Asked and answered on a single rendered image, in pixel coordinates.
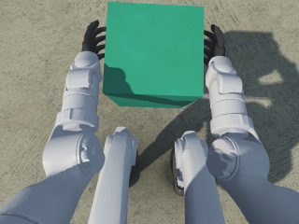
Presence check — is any right robot foot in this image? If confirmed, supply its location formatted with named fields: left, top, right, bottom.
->
left=170, top=148, right=185, bottom=196

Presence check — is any robot right forearm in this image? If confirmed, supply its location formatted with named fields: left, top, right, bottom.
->
left=204, top=56, right=264, bottom=148

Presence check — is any robot right upper arm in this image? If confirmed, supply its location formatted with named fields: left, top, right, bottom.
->
left=206, top=136, right=299, bottom=224

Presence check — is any robot left forearm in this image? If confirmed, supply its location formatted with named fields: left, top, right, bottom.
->
left=42, top=50, right=103, bottom=166

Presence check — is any robot left shin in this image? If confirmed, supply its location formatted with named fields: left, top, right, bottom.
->
left=104, top=126, right=132, bottom=173

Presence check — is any robot left upper arm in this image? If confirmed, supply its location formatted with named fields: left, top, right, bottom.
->
left=0, top=132, right=106, bottom=224

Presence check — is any right robot hand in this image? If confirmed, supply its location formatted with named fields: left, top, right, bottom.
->
left=204, top=24, right=226, bottom=66

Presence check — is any left robot hand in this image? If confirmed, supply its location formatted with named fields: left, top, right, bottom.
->
left=81, top=20, right=107, bottom=61

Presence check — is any carton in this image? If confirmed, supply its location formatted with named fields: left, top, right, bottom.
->
left=102, top=1, right=205, bottom=108

